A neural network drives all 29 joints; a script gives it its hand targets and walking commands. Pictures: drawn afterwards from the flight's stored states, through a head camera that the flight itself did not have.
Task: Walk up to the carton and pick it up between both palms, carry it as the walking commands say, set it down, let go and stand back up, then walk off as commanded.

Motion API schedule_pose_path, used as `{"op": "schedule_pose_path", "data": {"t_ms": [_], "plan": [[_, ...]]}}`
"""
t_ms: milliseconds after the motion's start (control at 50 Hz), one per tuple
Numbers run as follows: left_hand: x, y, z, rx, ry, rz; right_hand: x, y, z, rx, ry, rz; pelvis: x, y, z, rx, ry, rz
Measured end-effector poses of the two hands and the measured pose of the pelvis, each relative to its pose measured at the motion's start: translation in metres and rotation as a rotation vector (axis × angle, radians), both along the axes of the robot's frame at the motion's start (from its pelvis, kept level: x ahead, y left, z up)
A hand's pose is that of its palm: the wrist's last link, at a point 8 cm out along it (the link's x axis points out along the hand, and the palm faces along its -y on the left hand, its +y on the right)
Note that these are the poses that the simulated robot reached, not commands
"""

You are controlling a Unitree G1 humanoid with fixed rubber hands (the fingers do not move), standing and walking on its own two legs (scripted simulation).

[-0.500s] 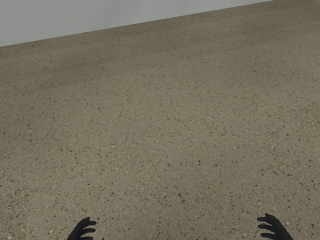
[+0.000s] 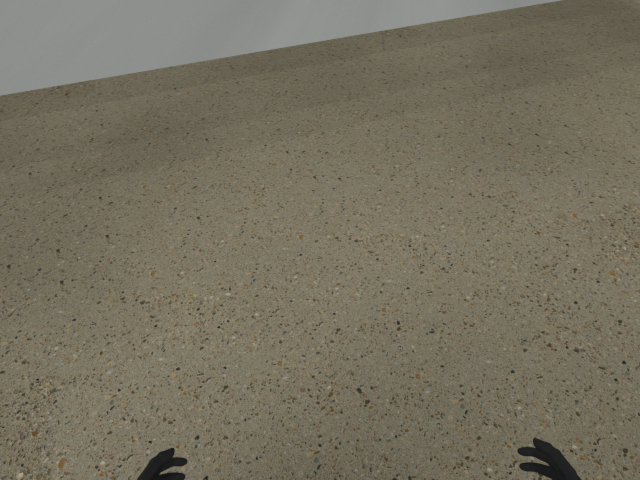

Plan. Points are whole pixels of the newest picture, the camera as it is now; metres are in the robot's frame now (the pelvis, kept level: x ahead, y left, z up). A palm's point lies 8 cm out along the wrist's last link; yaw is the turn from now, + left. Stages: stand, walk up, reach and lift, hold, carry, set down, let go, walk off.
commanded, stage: stand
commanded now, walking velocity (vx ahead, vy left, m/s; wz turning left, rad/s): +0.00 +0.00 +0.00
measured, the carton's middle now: out of the picture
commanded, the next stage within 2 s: walk up in 0.42 s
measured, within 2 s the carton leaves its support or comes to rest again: neither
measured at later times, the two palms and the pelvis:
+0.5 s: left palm out of the picture +0.09 +0.27 -0.11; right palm out of the picture +0.11 -0.28 -0.10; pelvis -0.01 +0.00 +0.00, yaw +0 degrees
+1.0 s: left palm out of the picture +0.08 +0.23 -0.09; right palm out of the picture +0.03 -0.32 -0.11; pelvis -0.04 -0.03 +0.02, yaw -12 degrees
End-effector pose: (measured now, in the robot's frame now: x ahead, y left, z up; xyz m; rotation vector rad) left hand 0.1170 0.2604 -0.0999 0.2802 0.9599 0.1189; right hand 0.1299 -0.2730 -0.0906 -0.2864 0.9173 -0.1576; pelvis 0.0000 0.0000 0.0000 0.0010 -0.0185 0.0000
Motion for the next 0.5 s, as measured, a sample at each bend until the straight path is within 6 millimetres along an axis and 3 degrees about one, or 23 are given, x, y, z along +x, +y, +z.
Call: {"op": "schedule_pose_path", "data": {"t_ms": [500], "plan": [[-0.028,0.006,-0.008,0.007,0.066,0.022,-0.02,-0.005,-0.007,-0.006,0.051,-0.021,-0.011,0.0,0.0,0.0,-0.015,0.0]]}}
